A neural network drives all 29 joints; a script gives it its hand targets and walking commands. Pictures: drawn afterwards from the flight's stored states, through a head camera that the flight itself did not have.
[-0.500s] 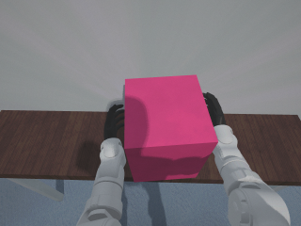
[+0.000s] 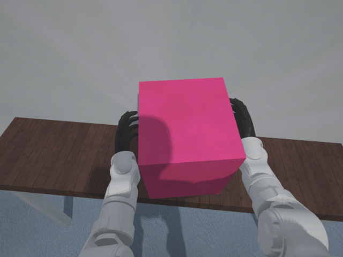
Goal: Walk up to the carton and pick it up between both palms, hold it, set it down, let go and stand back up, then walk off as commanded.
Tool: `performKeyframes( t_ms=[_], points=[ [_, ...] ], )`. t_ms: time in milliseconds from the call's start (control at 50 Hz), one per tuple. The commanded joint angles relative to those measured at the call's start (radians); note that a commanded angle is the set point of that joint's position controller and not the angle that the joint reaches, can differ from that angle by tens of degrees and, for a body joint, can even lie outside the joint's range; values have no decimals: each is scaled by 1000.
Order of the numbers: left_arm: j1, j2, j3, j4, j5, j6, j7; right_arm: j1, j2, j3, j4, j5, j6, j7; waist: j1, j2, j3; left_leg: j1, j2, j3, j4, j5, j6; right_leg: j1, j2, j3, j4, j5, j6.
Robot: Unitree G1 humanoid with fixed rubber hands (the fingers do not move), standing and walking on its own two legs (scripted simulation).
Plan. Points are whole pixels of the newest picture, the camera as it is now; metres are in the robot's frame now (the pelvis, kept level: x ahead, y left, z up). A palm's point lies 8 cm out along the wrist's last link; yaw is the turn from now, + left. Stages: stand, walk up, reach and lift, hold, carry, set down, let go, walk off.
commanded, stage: reach and lift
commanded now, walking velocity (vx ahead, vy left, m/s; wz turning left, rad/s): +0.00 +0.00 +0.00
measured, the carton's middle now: (183, 143) +0.41 +0.03 +0.02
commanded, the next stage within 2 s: none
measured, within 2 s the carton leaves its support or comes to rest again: neither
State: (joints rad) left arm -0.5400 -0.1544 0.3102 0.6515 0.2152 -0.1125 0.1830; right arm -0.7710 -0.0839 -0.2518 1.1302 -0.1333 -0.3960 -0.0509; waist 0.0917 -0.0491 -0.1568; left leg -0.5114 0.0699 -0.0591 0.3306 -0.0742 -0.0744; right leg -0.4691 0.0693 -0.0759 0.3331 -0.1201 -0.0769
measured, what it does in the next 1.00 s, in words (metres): stands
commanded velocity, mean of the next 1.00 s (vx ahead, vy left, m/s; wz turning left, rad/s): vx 0.00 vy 0.00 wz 0.00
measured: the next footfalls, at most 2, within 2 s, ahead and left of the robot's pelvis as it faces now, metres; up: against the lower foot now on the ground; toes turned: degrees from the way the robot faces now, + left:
none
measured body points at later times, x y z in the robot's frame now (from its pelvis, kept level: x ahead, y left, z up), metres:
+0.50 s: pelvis +0.00 +0.01 +0.00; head +0.02 +0.03 +0.45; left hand +0.39 +0.17 +0.10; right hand +0.43 -0.12 +0.11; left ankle +0.04 +0.17 -0.74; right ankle +0.01 -0.07 -0.74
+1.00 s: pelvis +0.01 +0.04 +0.01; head -0.02 +0.07 +0.45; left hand +0.38 +0.19 +0.15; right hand +0.40 -0.10 +0.16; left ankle +0.04 +0.17 -0.74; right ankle +0.01 -0.07 -0.74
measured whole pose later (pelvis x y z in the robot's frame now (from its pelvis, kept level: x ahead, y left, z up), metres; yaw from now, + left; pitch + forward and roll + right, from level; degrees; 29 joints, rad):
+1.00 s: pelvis +0.01 +0.04 +0.01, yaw +1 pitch -6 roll -1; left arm -0.51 -0.08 0.22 0.20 0.25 0.58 0.09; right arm -0.67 -0.03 -0.09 0.68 0.15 0.20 -0.15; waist -0.07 -0.08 0.01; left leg -0.10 0.01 -0.05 0.37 -0.17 -0.02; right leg -0.03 0.01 -0.07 0.32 -0.19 -0.01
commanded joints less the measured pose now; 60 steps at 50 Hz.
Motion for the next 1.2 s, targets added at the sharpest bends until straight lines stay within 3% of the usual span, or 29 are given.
performKeyframes(
  t_ms=[0, 20, 40, 60, 120, 240, 260, 280, 400, 440, 500, 540, 600, 620, 680, 780, 800, 820, 860, 900, 940, 960, 980, 1020, 1040, 1080, 1100, 1160, 1180],
  points=[
    [-768, -579, -408, -142, 49, -44, -71, -669, 489, 216, -117, -95, -81, 141, -25, 18, -650, 342, -31, 110, 20, 172, 45, 321, -48, -21, 1, 274, 80],
    [-726, -570, -399, -138, 43, -32, -70, -665, 486, 231, -127, -90, -72, 137, -10, -10, -636, 344, -35, 116, 19, 175, 50, 333, -51, -13, -8, 284, 78],
    [-751, -582, -421, -163, 32, -32, -78, -638, 509, 241, -121, -80, -74, 132, -29, 14, -642, 346, -38, 112, 21, 167, 45, 353, -58, -6, -1, 296, 83],
    [-764, -566, -405, -185, 34, -34, -75, -684, 498, 270, -140, -66, -74, 135, 7, 11, -668, 317, -45, 115, 16, 177, 53, 377, -57, -5, 7, 311, 86],
    [-824, -555, -408, -184, 21, 5, -78, -688, 520, 244, -157, -50, -34, 137, -12, 31, -661, 280, -52, 123, 10, 103, 64, 374, -73, 17, -3, 224, 87],
    [-863, -561, -446, -262, -3, 116, -72, -777, 532, 305, -263, 47, 76, 146, 10, 56, -634, 338, -51, 108, 2, 63, 65, 349, -55, 12, -17, 139, 86],
    [-876, -538, -436, -296, -26, 116, -75, -780, 558, 335, -322, 54, 84, 137, 23, 18, -693, 323, -62, 122, 12, 88, 74, 387, -65, 27, -13, 183, 93],
    [-869, -547, -456, -288, -38, 132, -75, -791, 549, 339, -360, 58, 96, 140, 0, 11, -697, 329, -63, 109, 14, 86, 76, 383, -60, 26, -11, 176, 101],
    [-793, -522, -476, -324, -48, 227, -102, -740, 578, 407, -453, 110, 194, 117, -26, -17, -683, 348, -81, 97, 33, 118, 84, 444, -62, 27, 3, 293, 114],
    [-807, -531, -522, -434, -91, 243, -114, -724, 593, 461, -536, 151, 224, 103, -47, -24, -729, 378, -83, 83, 29, 185, 78, 518, -61, 31, 30, 397, 133],
    [-805, -515, -513, -462, -91, 304, -132, -780, 611, 485, -613, 197, 269, 94, -39, -41, -670, 390, -82, 75, 23, 156, 87, 508, -62, 37, 17, 365, 137],
    [-759, -464, -471, -415, -67, 358, -157, -736, 580, 472, -578, 177, 322, 68, -67, -59, -530, 387, -91, 76, 5, 122, 88, 526, -79, 54, 3, 388, 149],
    [-745, -452, -509, -458, -87, 425, -188, -697, 599, 489, -597, 214, 381, 34, -95, -18, -437, 417, -99, 74, -1, 128, 75, 553, -87, 47, 6, 440, 158],
    [-756, -494, -528, -520, -78, 438, -187, -771, 604, 508, -655, 239, 376, 42, -81, 14, -527, 471, -92, 68, 14, 203, 64, 556, -67, 31, 14, 470, 143],
    [-738, -493, -530, -518, -77, 477, -197, -712, 581, 469, -606, 242, 408, 32, -117, 62, -448, 508, -95, 53, 28, 232, 45, 556, -52, 28, 8, 475, 127],
    [-747, -533, -691, -785, -149, 524, -195, -726, 636, 600, -881, 329, 434, 2, -169, 90, -626, 612, -103, 35, 95, 435, 9, 639, -34, 22, 47, 698, 134],
    [-665, -495, -629, -628, -95, 560, -202, -697, 570, 545, -769, 307, 469, 5, -162, 118, -414, 571, -101, 32, 50, 304, 11, 587, -41, 26, 13, 557, 126],
    [-630, -493, -631, -669, -105, 573, -215, -650, 606, 546, -803, 311, 479, -4, -180, 98, -415, 579, -103, 31, 56, 326, 14, 624, -43, 24, 17, 603, 135],
    [-645, -448, -577, -616, -62, 613, -229, -644, 566, 515, -707, 304, 522, -6, -169, 113, -255, 551, -106, 34, 14, 209, 22, 552, -51, 15, -5, 439, 131],
    [-626, -439, -551, -615, -45, 639, -247, -654, 568, 510, -729, 319, 539, 1, -164, 108, -236, 564, -105, 36, 8, 170, 29, 549, -46, 10, -22, 350, 126],
    [-796, -476, -606, -663, -102, 628, -244, -786, 584, 520, -805, 332, 529, 9, -169, 120, -305, 578, -93, 37, 9, 126, 38, 494, -36, -3, -25, 235, 119],
    [-808, -500, -600, -657, -95, 627, -229, -838, 580, 503, -813, 322, 522, 27, -145, 124, -308, 586, -81, 26, 1, 121, 33, 453, -16, -19, -25, 147, 105],
    [-831, -525, -657, -733, -144, 615, -223, -815, 627, 530, -867, 330, 525, 16, -170, 94, -409, 613, -87, 25, 36, 223, 30, 492, -12, -11, -18, 257, 104],
    [-880, -529, -696, -702, -183, 607, -208, -902, 639, 540, -952, 340, 509, 13, -181, 114, -501, 628, -87, 22, 61, 234, 23, 479, -14, -5, -15, 276, 106],
    [-822, -503, -660, -666, -164, 620, -206, -830, 640, 539, -908, 339, 536, 6, -176, 77, -422, 626, -90, 20, 59, 234, 31, 484, -14, 5, -22, 291, 111],
    [-833, -523, -650, -626, -149, 628, -194, -896, 605, 531, -894, 342, 538, 28, -153, 130, -438, 651, -68, 10, 46, 196, 19, 405, 1, -10, -35, 154, 97],
    [-847, -520, -638, -569, -146, 639, -193, -867, 594, 482, -801, 317, 559, 24, -180, 118, -348, 609, -69, 8, 28, 115, 23, 358, -9, -5, -52, 79, 94],
    [-834, -425, -486, -442, -85, 675, -228, -826, 570, 446, -676, 280, 610, 27, -155, 33, -225, 524, -80, 34, -38, -104, 73, 375, -27, 6, -76, -35, 113],
    [-886, -420, -505, -481, -108, 679, -233, -862, 593, 462, -712, 298, 614, 23, -150, 22, -260, 511, -79, 42, -39, -103, 81, 393, -34, 12, -70, -7, 114]
  ],
)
